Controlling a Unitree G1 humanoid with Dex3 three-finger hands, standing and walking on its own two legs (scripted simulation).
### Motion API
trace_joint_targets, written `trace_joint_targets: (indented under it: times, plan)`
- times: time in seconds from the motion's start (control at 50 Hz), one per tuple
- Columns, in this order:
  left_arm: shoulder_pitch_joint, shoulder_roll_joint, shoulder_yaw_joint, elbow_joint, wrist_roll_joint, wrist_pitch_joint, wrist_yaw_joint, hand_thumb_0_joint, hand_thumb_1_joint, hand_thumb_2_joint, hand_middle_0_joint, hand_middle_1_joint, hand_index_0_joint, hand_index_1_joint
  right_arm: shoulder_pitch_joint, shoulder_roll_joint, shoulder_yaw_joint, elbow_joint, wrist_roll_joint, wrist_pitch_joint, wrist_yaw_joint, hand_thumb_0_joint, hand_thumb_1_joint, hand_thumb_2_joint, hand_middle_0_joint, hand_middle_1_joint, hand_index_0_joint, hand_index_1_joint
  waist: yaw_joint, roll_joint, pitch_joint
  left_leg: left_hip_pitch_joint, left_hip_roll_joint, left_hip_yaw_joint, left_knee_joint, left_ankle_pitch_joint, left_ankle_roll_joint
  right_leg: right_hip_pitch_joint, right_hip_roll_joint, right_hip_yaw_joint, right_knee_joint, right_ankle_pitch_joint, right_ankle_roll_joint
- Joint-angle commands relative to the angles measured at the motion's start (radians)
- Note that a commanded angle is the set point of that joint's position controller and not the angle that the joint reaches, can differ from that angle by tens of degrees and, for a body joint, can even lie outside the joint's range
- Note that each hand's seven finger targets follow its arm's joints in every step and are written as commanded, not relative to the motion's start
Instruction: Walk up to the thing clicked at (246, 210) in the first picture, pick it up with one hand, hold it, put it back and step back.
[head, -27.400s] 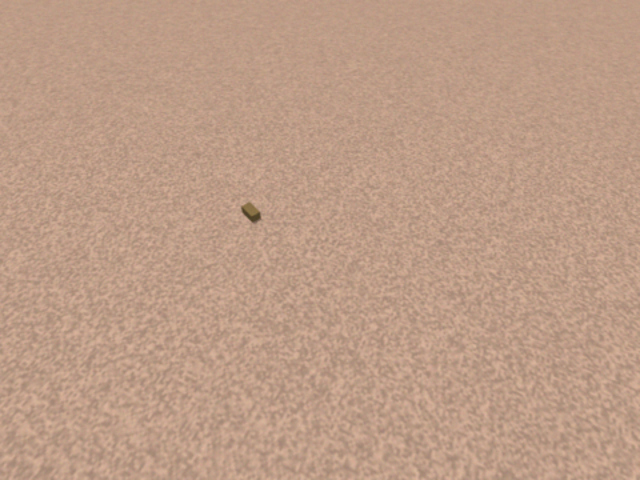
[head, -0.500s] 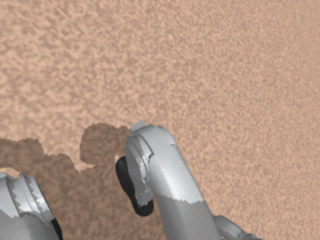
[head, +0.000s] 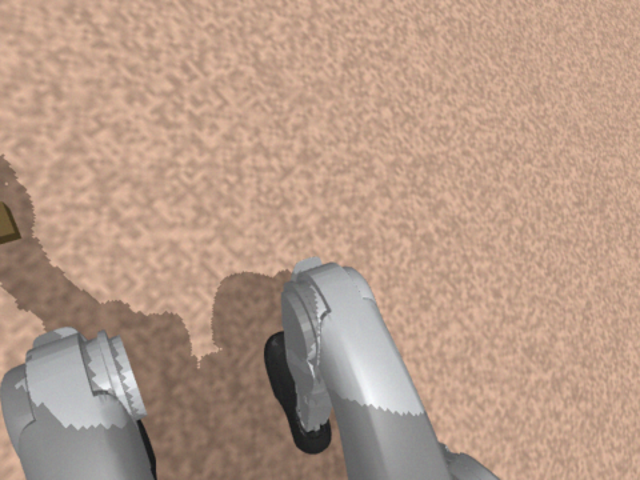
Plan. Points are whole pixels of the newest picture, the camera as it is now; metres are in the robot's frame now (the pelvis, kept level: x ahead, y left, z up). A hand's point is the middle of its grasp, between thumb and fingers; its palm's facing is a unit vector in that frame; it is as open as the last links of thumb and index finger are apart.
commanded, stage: withdraw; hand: left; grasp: from above
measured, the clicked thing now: out of the picture +0.46 +0.29 -0.30
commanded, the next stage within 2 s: home in 0.56 s
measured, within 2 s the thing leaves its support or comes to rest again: neither
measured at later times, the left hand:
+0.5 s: hand out of the picture +0.43 +0.30 -0.11, palm faces -0.49 -0.09 -0.86, open 12.4 cm
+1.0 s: hand out of the picture +0.42 +0.32 -0.07, palm faces -0.31 -0.29 -0.90, open 10.1 cm
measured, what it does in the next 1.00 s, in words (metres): rises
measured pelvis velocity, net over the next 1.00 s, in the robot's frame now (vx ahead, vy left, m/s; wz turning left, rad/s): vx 0.00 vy -0.01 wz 0.12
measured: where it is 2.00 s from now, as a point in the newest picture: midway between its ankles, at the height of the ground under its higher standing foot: (229, 455)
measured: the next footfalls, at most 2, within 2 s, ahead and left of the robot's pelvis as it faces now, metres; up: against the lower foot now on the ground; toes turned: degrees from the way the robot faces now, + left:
none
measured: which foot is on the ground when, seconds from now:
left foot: down 0.00-1.00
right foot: down 0.00-1.00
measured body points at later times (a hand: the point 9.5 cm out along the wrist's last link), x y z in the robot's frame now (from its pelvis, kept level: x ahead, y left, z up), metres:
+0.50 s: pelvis -0.01 -0.02 +0.04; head +0.20 +0.07 +0.42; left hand +0.45 +0.30 -0.06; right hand +0.08 -0.29 -0.06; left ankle +0.06 +0.13 -0.28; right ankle +0.12 -0.13 -0.28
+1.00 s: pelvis +0.00 -0.01 +0.06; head +0.22 +0.06 +0.45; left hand +0.44 +0.33 -0.02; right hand +0.09 -0.26 -0.07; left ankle +0.06 +0.13 -0.28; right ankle +0.12 -0.13 -0.28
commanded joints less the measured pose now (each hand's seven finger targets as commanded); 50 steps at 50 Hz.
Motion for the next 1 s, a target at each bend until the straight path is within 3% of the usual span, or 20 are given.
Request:
trace_joint_targets:
  times: [0.0, 0.06, 0.1, 0.12, 0.16, 0.2, 0.24, 0.3, 0.42, 0.48, 0.54, 0.62, 0.64, 0.66, 0.72, 0.8, 0.86, 0.9, 0.94, 0.98]
  plan:
    - [-0.252, 0.038, -0.083, -0.304, -0.057, 0.057, -0.061, 0.000, -0.326, 0.855, -0.241, -0.843, -0.237, -0.847, 0.158, -0.273, -0.166, 0.013, 0.071, 0.045, -0.009, 0.000, -0.899, -0.902, 0.200, 0.300, 0.200, 0.300, 0.040, 0.597, -0.824, 0.641, 0.011, 0.148, -0.360, 0.329, -0.001, 0.310, 0.026, -0.098, -0.193, 0.311, -0.102]
    - [-0.303, 0.055, -0.081, -0.334, -0.071, 0.084, -0.142, 0.000, -0.326, 0.866, -0.252, -0.841, -0.238, -0.855, 0.195, -0.279, -0.198, 0.008, 0.103, 0.100, -0.032, 0.000, -0.902, -0.905, 0.200, 0.300, 0.200, 0.300, 0.031, 0.486, -0.800, 0.587, 0.001, 0.147, -0.399, 0.265, 0.016, 0.315, 0.021, -0.076, -0.237, 0.273, -0.102]
    - [-0.316, 0.022, -0.094, -0.316, -0.080, 0.087, -0.197, 0.000, -0.309, 0.855, -0.277, -0.828, -0.260, -0.846, 0.204, -0.261, -0.214, 0.004, 0.108, 0.131, -0.048, 0.000, -0.904, -0.906, 0.200, 0.300, 0.200, 0.300, 0.028, 0.417, -0.762, 0.559, -0.005, 0.144, -0.433, 0.190, 0.022, 0.320, 0.017, -0.061, -0.271, 0.206, -0.104]
    - [-0.329, -0.036, -0.128, -0.294, -0.088, 0.089, -0.226, 0.000, -0.289, 0.844, -0.292, -0.818, -0.275, -0.836, 0.202, -0.249, -0.213, -0.005, 0.109, 0.144, -0.059, 0.000, -0.903, -0.906, 0.200, 0.300, 0.200, 0.300, 0.016, 0.372, -0.743, 0.538, -0.010, 0.149, -0.435, 0.170, 0.027, 0.327, 0.015, -0.052, -0.293, 0.187, -0.102]
    - [-0.344, -0.037, -0.147, -0.258, -0.097, 0.077, -0.279, 0.000, -0.295, 0.849, -0.294, -0.821, -0.275, -0.841, 0.191, -0.234, -0.213, -0.020, 0.116, 0.163, -0.087, 0.000, -0.904, -0.907, 0.200, 0.300, 0.200, 0.300, 0.009, 0.276, -0.689, 0.472, -0.017, 0.164, -0.430, 0.124, 0.039, 0.354, 0.020, -0.029, -0.331, 0.124, -0.100]
    - [-0.310, 0.013, -0.117, -0.187, -0.099, 0.061, -0.316, 0.000, -0.303, 0.856, -0.272, -0.837, -0.259, -0.851, 0.206, -0.229, -0.207, -0.014, 0.114, 0.182, -0.116, 0.000, -0.901, -0.905, 0.200, 0.300, 0.200, 0.300, 0.016, 0.185, -0.617, 0.383, -0.026, 0.189, -0.427, 0.086, 0.048, 0.406, 0.018, -0.005, -0.367, 0.049, -0.100]
    - [-0.329, -0.038, -0.161, -0.179, -0.095, 0.034, -0.348, 0.000, -0.292, 0.848, -0.285, -0.828, -0.272, -0.843, 0.181, -0.207, -0.195, -0.044, 0.114, 0.189, -0.144, 0.000, -0.901, -0.905, 0.200, 0.300, 0.200, 0.300, 0.018, 0.155, -0.604, 0.372, -0.032, 0.203, -0.428, 0.087, 0.048, 0.414, 0.013, 0.001, -0.385, 0.039, -0.101]
    - [-0.368, 0.004, -0.155, -0.191, -0.081, -0.015, -0.362, 0.000, -0.265, 0.827, -0.315, -0.798, -0.298, -0.816, 0.167, -0.206, -0.182, -0.065, 0.117, 0.198, -0.181, 0.000, -0.902, -0.905, 0.200, 0.300, 0.200, 0.300, 0.027, 0.141, -0.610, 0.378, -0.037, 0.204, -0.433, 0.085, 0.048, 0.409, 0.004, 0.001, -0.379, 0.039, -0.098]
    - [-0.383, 0.085, -0.112, -0.116, -0.012, -0.098, -0.276, 0.000, -0.198, 0.765, -0.348, -0.743, -0.345, -0.748, 0.161, -0.202, -0.150, -0.066, 0.098, 0.198, -0.221, 0.000, -0.897, -0.900, 0.200, 0.300, 0.200, 0.300, 0.044, 0.226, -0.677, 0.405, -0.038, 0.209, -0.403, 0.109, 0.042, 0.386, -0.001, 0.004, -0.328, 0.056, -0.097]
    - [-0.394, 0.093, -0.102, -0.061, 0.021, -0.122, -0.211, 0.000, -0.191, 0.753, -0.342, -0.739, -0.346, -0.735, 0.163, -0.200, -0.138, -0.065, 0.081, 0.191, -0.226, 0.000, -0.894, -0.898, 0.200, 0.300, 0.200, 0.300, 0.025, 0.236, -0.662, 0.404, -0.030, 0.204, -0.380, 0.109, 0.038, 0.362, 0.005, -0.002, -0.303, 0.050, -0.097]
    - [-0.414, 0.158, -0.047, -0.058, 0.049, -0.140, -0.136, 0.000, -0.198, 0.747, -0.340, -0.741, -0.349, -0.732, 0.184, -0.214, -0.140, -0.053, 0.062, 0.172, -0.228, 0.000, -0.897, -0.897, 0.200, 0.300, 0.200, 0.300, 0.035, 0.309, -0.701, 0.460, -0.029, 0.204, -0.370, 0.128, 0.031, 0.345, -0.001, -0.016, -0.273, 0.071, -0.098]
    - [-0.400, 0.203, 0.020, -0.202, 0.064, -0.123, -0.063, 0.000, -0.178, 0.715, -0.351, -0.710, -0.367, -0.694, 0.200, -0.229, -0.168, -0.038, 0.046, 0.153, -0.221, 0.000, -0.897, -0.895, 0.200, 0.300, 0.200, 0.300, 0.053, 0.446, -0.821, 0.578, -0.024, 0.212, -0.360, 0.197, 0.018, 0.322, -0.009, -0.036, -0.222, 0.157, -0.105]
    - [-0.404, 0.216, 0.038, -0.263, 0.057, -0.109, -0.053, 0.000, -0.098, 0.795, -0.271, -0.697, -0.287, -0.717, 0.196, -0.233, -0.180, -0.035, 0.047, 0.150, -0.217, 0.000, -0.889, -0.895, 0.200, 0.300, 0.200, 0.300, 0.070, 0.486, -0.874, 0.626, -0.022, 0.212, -0.372, 0.218, 0.014, 0.314, -0.010, -0.042, -0.211, 0.180, -0.107]
    - [-0.391, 0.208, 0.042, -0.301, 0.045, -0.093, -0.046, 0.000, -0.178, 0.741, -0.331, -0.745, -0.347, -0.729, 0.198, -0.229, -0.189, -0.038, 0.050, 0.150, -0.215, 0.000, -0.900, -0.896, 0.200, 0.300, 0.200, 0.300, 0.073, 0.518, -0.917, 0.650, -0.021, 0.213, -0.379, 0.235, 0.011, 0.318, -0.013, -0.042, -0.206, 0.197, -0.109]
    - [-0.389, 0.158, 0.020, -0.324, -0.005, -0.040, -0.065, 0.000, 0.000, 0.931, -0.221, -0.627, -0.202, -0.645, 0.219, -0.227, -0.212, -0.022, 0.060, 0.149, -0.201, 0.000, -0.891, -0.896, 0.200, 0.300, 0.200, 0.300, 0.052, 0.485, -0.946, 0.660, -0.016, 0.216, -0.373, 0.249, 0.020, 0.332, -0.014, -0.040, -0.223, 0.233, -0.103]
    - [-0.280, 0.139, 0.027, -0.384, -0.096, 0.025, -0.137, 0.000, 0.183, 0.944, -0.220, -0.577, -0.205, -0.592, 0.253, -0.220, -0.242, -0.003, 0.090, 0.163, -0.194, 0.000, -0.892, -0.897, 0.200, 0.300, 0.200, 0.300, 0.117, 0.439, -1.029, 0.671, -0.016, 0.231, -0.410, 0.301, 0.030, 0.442, -0.010, -0.023, -0.274, 0.276, -0.098]
    - [-0.183, 0.041, 0.001, -0.417, -0.196, 0.062, -0.225, 0.000, 0.343, 0.937, -0.216, -0.518, -0.204, -0.529, 0.268, -0.204, -0.261, -0.004, 0.120, 0.179, -0.188, 0.000, -0.893, -0.897, 0.200, 0.300, 0.200, 0.300, 0.136, 0.392, -0.980, 0.660, -0.023, 0.232, -0.463, 0.313, 0.033, 0.480, -0.013, -0.017, -0.317, 0.275, -0.100]
    - [-0.107, 0.029, 0.010, -0.506, -0.263, 0.076, -0.288, 0.000, 0.493, 0.938, -0.214, -0.468, -0.205, -0.477, 0.262, -0.204, -0.277, -0.030, 0.144, 0.196, -0.190, 0.000, -0.895, -0.898, 0.200, 0.300, 0.200, 0.300, 0.163, 0.349, -1.001, 0.678, -0.025, 0.221, -0.512, 0.298, 0.037, 0.528, -0.014, -0.012, -0.360, 0.261, -0.099]
    - [0.028, -0.047, -0.017, -0.575, -0.333, 0.098, -0.359, 0.000, 0.616, 0.937, -0.211, -0.426, -0.205, -0.432, 0.231, -0.189, -0.282, -0.068, 0.168, 0.214, -0.194, 0.000, -0.896, -0.898, 0.200, 0.300, 0.200, 0.300, 0.174, 0.283, -0.939, 0.672, -0.023, 0.208, -0.564, 0.272, 0.040, 0.553, -0.014, -0.007, -0.407, 0.243, -0.097]
    - [0.125, -0.069, -0.003, -0.667, -0.412, 0.114, -0.420, 0.000, 0.737, 0.936, -0.209, -0.375, -0.205, -0.379, 0.195, -0.186, -0.285, -0.110, 0.186, 0.230, -0.203, 0.000, -0.898, -0.899, 0.200, 0.300, 0.200, 0.300, 0.186, 0.202, -0.886, 0.643, -0.026, 0.198, -0.599, 0.238, 0.046, 0.588, -0.016, 0.001, -0.456, 0.218, -0.094]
